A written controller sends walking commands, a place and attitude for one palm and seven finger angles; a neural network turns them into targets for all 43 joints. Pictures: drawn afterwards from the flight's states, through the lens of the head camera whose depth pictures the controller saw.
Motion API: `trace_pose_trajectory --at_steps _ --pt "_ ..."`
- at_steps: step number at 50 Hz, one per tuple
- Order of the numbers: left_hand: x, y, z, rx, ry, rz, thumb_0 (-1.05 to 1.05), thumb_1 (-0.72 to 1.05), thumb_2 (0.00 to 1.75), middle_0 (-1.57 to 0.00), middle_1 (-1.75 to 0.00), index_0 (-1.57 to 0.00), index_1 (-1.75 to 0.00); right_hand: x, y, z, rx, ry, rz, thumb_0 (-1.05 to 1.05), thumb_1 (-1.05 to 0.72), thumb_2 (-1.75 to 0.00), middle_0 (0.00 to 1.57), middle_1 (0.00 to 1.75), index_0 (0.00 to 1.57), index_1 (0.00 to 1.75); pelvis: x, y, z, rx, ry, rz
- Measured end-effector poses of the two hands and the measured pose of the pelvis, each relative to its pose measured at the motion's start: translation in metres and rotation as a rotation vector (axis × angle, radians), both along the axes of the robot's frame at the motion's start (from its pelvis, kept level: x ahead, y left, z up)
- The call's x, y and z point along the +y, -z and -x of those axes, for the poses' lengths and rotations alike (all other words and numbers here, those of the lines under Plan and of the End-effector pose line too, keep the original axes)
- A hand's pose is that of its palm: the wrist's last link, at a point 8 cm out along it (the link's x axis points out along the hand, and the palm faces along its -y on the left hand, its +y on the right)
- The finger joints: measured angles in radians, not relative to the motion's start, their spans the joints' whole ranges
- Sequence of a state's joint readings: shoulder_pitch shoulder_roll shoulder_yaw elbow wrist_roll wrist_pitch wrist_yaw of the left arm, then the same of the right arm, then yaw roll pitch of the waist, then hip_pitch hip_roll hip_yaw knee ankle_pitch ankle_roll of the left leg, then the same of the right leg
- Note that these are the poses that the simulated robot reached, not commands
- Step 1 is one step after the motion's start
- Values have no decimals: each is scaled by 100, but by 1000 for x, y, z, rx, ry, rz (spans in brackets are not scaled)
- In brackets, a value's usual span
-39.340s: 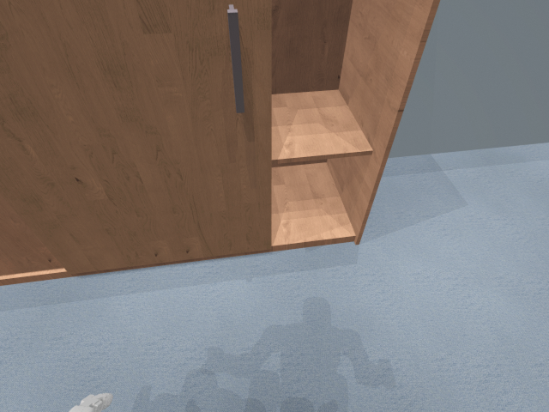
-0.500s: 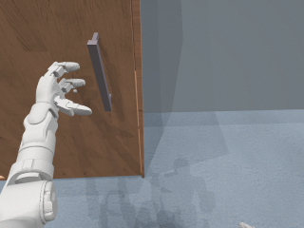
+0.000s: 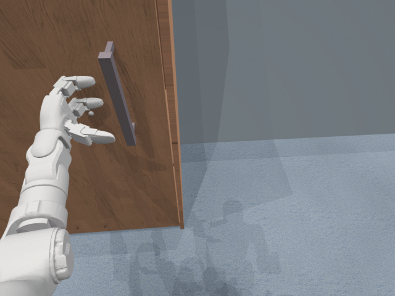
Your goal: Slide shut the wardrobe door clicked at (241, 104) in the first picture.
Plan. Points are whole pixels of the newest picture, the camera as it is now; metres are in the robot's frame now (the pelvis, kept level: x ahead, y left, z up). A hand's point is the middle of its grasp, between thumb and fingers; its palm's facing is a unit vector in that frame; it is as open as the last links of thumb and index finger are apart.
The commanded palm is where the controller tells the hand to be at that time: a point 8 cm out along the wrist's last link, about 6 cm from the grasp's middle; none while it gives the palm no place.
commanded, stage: feel for the door with the fingertips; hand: left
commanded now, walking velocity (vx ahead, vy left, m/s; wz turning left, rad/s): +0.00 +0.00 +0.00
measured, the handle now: (122, 100) +0.49 +0.16 +0.13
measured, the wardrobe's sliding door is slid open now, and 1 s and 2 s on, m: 0.00 0.00 0.00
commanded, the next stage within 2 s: slide the fingers in behind the handle in 0.12 s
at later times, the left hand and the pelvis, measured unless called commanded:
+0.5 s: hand (98, 114) +0.44 +0.20 +0.14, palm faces +0.08 -1.00 +0.02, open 13.9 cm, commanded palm +0.41 +0.25 +0.14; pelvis +0.00 +0.00 +0.00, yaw +0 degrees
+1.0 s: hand (112, 115) +0.44 +0.17 +0.14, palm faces +0.08 -1.00 +0.02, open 14.0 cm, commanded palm +0.40 +0.22 +0.14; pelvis +0.00 +0.00 +0.00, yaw +0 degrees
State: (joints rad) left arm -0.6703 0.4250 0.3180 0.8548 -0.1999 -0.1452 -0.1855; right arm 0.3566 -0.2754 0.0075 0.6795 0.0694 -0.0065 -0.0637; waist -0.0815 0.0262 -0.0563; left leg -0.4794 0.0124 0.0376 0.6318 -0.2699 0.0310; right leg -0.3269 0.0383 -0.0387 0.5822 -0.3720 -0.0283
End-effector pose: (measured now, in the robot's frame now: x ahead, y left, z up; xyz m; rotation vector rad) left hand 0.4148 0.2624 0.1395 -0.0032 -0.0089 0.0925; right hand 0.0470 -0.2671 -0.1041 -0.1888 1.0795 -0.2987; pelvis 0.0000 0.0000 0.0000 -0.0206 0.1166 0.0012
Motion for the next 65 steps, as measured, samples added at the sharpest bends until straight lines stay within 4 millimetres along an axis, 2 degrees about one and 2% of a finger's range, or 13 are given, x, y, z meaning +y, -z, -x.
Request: trace_pose_trajectory --at_steps 5,15,28,36,47,55,65 --pt "-8 2 -6 6 11 31 -1 -50 30 -30 -120 -30 -120 -3 -1 -5 -5 -6 6 1 -90 -90 20 30 20 30 -1 1 0 8 -2 -1" --pt "-5 0 -9 15 -7 6 -1 -50 30 -36 -123 -35 -125 -1 0 -7 -13 -25 -1 1 -90 -90 20 30 20 30 -3 3 5 15 -9 0" --pt "-12 6 2 11 3 10 -1 -50 30 -31 -120 -31 -121 2 0 1 -29 6 -18 1 -90 -90 20 30 20 30 -2 1 3 -1 9 -2" --pt "-19 3 11 -14 13 15 -1 -50 30 -30 -120 -30 -120 4 -1 -11 -57 -10 -22 1 -90 -90 20 30 20 30 -1 0 3 -14 4 -2" --pt "-39 3 6 1 17 10 -1 -50 30 -30 -120 -30 -120 7 -3 -29 -103 -45 -30 1 -90 -90 20 30 20 30 -2 1 5 -15 -4 -4" --pt "-45 3 2 3 5 5 -1 -50 30 -30 -120 -30 -120 6 -1 -23 -92 -33 -43 1 -90 -90 20 30 20 30 -5 0 3 -14 5 -9" --pt "-50 3 7 -6 9 7 -1 -50 30 -30 -120 -30 -120 -1 2 -16 -61 -15 -47 1 -90 -90 20 30 20 30 -9 -1 -1 -20 7 -11"
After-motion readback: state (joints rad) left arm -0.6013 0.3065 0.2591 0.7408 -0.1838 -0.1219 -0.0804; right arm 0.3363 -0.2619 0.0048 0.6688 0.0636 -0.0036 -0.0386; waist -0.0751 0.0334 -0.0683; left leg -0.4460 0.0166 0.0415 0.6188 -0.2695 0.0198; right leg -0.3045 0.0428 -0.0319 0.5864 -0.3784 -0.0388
